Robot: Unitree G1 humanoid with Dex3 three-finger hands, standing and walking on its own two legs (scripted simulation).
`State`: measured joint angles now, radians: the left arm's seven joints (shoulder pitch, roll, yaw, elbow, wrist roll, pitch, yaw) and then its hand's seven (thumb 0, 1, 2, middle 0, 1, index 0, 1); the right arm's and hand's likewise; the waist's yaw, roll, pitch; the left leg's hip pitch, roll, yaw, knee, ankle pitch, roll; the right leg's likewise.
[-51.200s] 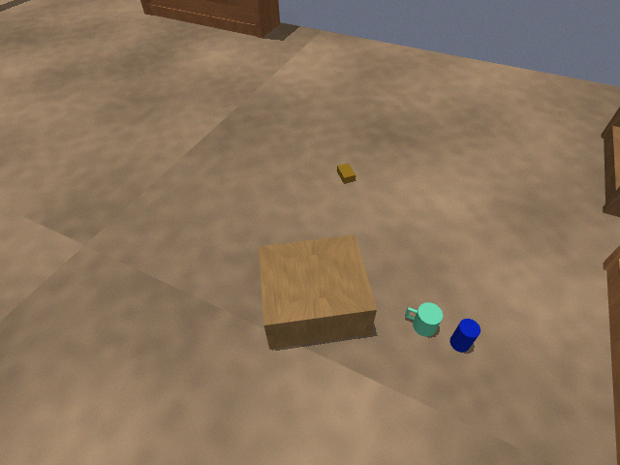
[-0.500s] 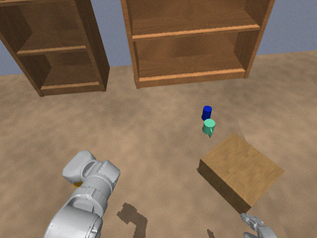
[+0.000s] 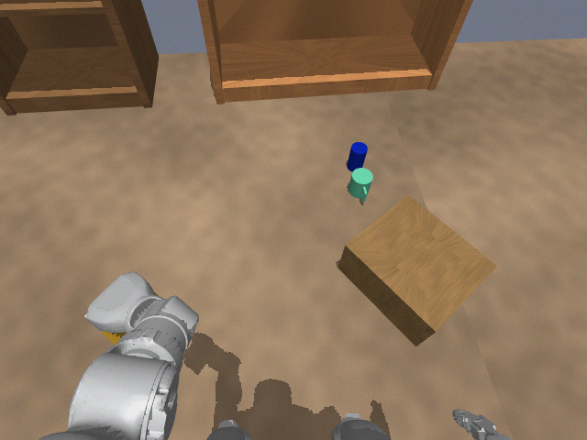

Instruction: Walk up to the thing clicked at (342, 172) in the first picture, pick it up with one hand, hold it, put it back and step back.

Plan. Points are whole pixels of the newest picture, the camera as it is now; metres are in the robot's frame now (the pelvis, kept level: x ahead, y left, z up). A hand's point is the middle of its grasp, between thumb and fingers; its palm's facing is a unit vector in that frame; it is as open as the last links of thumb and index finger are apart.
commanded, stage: crouch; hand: left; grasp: from above
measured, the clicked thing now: (142, 324) +0.32 +0.25 -0.14
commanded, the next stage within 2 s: lower in 1.40 s
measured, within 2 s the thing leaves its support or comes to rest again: neither
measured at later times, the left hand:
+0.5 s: hand (179, 327) +0.37 +0.25 -0.36, palm faces -0.19 -0.35 -0.92, open 8.9 cm
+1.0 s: hand (191, 335) +0.39 +0.26 -0.50, palm faces -0.20 -0.36 -0.91, open 8.7 cm
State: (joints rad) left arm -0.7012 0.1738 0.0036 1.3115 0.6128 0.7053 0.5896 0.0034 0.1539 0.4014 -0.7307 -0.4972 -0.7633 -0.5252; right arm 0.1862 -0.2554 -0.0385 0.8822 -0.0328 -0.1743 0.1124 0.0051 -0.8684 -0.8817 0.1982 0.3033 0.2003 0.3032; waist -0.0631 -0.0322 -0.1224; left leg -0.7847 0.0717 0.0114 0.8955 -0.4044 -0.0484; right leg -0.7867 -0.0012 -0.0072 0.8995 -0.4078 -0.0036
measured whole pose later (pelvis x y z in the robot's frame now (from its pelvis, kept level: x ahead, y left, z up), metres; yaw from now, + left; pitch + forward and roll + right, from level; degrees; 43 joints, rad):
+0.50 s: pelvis -0.08 +0.01 -0.22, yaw -3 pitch +36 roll -4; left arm -1.04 0.45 0.23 1.46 0.67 0.49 0.63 0.01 0.12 0.43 -0.78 -0.43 -0.81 -0.46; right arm 0.09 -0.21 -0.01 0.91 -0.10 -0.17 0.17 0.00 -0.90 -0.89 0.20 0.30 0.20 0.30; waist -0.21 0.04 -0.15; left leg -1.87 0.08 -0.09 1.85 -0.62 -0.04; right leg -1.83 0.01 -0.04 1.80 -0.60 0.01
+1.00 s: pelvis -0.08 +0.02 -0.35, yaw -4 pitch +38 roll -5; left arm -1.14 0.56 0.34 1.56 0.75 0.46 0.64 0.02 0.19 0.33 -0.82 -0.31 -0.86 -0.33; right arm 0.14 -0.29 -0.02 0.89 -0.14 -0.22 0.24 0.00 -0.91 -0.89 0.20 0.30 0.20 0.30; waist -0.26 0.04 -0.09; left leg -2.22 0.05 -0.11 2.24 -0.68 -0.03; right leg -2.19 0.01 -0.03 2.19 -0.66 0.03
